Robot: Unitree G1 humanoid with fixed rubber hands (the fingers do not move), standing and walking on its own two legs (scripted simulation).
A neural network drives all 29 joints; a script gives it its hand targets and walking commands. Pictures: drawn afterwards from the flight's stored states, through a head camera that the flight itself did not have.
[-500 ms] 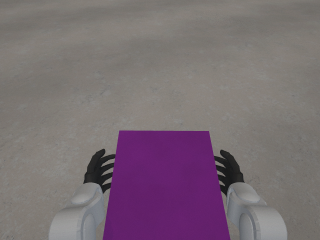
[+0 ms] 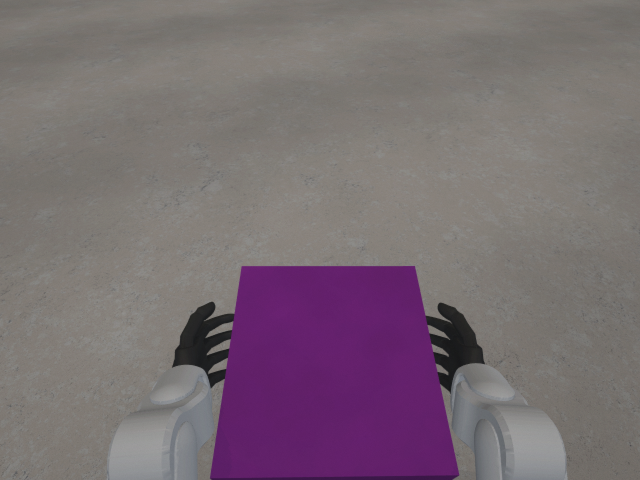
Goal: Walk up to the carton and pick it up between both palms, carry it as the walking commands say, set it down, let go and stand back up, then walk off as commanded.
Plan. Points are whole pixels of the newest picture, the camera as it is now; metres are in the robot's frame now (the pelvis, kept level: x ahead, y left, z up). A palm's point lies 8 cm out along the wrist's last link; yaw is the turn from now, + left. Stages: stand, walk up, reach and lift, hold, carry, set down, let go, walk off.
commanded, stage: carry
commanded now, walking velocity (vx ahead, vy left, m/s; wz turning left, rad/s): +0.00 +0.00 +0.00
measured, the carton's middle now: (327, 395) +0.25 +0.01 +0.01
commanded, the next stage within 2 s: hold in 1.34 s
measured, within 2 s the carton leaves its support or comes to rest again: neither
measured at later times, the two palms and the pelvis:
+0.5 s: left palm (195, 370) +0.24 +0.15 +0.09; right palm (462, 369) +0.25 -0.14 +0.09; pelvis +0.00 +0.00 +0.00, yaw +0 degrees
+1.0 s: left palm (200, 367) +0.25 +0.15 +0.08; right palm (458, 364) +0.26 -0.14 +0.08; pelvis +0.00 +0.00 +0.00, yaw +0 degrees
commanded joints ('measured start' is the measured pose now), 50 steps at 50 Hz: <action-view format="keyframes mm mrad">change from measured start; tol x32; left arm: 1 -479 -796 -617 -82 -277 -28 -133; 50 -466 -759 -552 49 -204 -123 -144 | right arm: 1 -446 761 521 -55 221 -50 120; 50 -440 733 447 98 163 -143 137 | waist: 1 -17 12 -149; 50 -20 8 -204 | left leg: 1 46 82 -107 -169 7 32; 50 88 49 -85 -110 141 35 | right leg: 1 27 -81 58 -136 185 -44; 50 32 -88 80 -116 315 -42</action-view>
